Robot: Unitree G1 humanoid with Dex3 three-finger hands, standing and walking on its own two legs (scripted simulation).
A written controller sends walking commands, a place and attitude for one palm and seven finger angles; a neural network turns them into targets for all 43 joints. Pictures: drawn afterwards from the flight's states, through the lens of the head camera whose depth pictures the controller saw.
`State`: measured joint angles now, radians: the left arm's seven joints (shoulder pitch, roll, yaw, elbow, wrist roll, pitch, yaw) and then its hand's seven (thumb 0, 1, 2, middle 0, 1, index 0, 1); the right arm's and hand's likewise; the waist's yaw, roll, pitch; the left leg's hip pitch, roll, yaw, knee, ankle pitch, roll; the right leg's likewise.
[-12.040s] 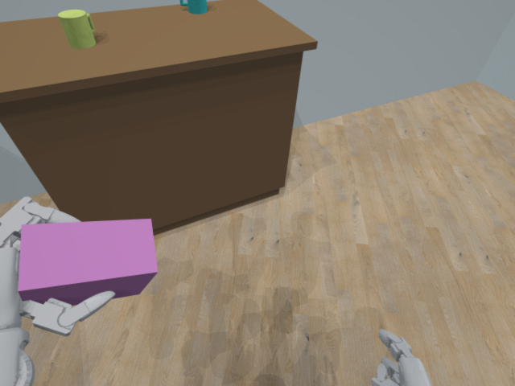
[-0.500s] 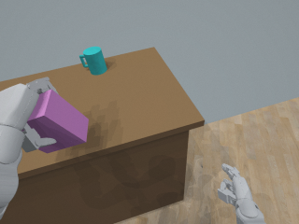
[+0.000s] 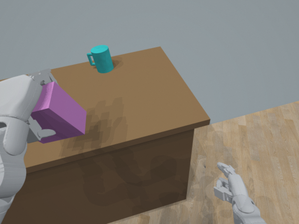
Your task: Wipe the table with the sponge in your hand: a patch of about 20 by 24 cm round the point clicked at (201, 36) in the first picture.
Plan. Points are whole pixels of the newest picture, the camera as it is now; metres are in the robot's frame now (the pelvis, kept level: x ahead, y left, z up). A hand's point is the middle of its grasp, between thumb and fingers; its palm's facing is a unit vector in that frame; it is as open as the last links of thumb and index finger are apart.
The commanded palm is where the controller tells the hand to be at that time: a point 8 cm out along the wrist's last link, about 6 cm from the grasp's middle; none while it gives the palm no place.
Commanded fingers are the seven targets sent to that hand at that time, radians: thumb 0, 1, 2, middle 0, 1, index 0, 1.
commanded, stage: turn the palm down, sponge in hand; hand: left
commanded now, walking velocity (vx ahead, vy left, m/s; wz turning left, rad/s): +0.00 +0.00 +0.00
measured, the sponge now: (54, 120) +0.26 +0.28 +0.19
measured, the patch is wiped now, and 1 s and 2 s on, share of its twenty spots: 0.00 0.00 0.00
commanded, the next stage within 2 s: move the sponge above the wiping area in 0.26 s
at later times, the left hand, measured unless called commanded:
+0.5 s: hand (42, 106) +0.25 +0.28 +0.24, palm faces +0.31 -0.06 -0.95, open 10.7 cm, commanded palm +0.20 +0.28 +0.30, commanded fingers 0.00 0.10 1.30 -1.20 -1.60 -1.20 -1.60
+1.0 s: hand (49, 104) +0.28 +0.29 +0.21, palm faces +0.16 -0.01 -0.99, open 10.7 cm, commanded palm +0.23 +0.29 +0.28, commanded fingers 0.00 0.10 1.30 -1.20 -1.60 -1.20 -1.60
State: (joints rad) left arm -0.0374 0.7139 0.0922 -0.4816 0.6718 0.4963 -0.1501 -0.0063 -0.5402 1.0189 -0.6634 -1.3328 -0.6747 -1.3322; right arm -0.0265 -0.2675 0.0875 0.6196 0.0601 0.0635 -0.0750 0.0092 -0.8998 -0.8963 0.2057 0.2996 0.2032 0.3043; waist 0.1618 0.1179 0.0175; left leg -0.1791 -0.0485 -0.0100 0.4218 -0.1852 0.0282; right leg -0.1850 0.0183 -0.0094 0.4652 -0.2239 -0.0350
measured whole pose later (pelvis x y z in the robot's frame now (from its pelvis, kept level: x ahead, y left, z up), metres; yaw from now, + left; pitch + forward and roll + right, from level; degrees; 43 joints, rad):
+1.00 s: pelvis +0.01 -0.02 +0.00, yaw +0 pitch -3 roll +1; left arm -0.13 0.73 0.08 -0.19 0.74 0.45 -0.19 -0.01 -0.54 1.02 -0.66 -1.33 -0.68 -1.33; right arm 0.02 -0.29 0.06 0.64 0.06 0.04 -0.07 0.01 -0.90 -0.90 0.21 0.30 0.20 0.30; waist 0.12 0.12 0.01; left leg -0.19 -0.03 -0.01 0.44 -0.20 0.00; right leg -0.20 0.04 -0.01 0.48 -0.24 -0.06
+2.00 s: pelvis +0.02 +0.00 +0.00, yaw +1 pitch -2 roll +0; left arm -0.23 0.67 0.00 -0.05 0.82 0.38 -0.19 -0.01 -0.54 1.02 -0.66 -1.33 -0.68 -1.33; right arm 0.04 -0.27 0.06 0.65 0.05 0.06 -0.06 0.01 -0.90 -0.90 0.21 0.30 0.20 0.30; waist 0.12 0.10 0.02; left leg -0.17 -0.06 -0.03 0.40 -0.19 0.04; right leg -0.16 0.01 -0.03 0.41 -0.23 -0.03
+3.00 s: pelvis +0.02 +0.00 +0.00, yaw +1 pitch -2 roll +0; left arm -0.23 0.69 0.03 -0.06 0.81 0.38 -0.20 -0.01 -0.54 1.02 -0.66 -1.32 -0.68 -1.32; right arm 0.04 -0.27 0.07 0.64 0.06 0.07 -0.05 0.01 -0.90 -0.90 0.21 0.30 0.20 0.30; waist 0.12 0.12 0.01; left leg -0.17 -0.05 -0.04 0.40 -0.20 0.04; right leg -0.15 0.02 -0.03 0.41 -0.22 -0.03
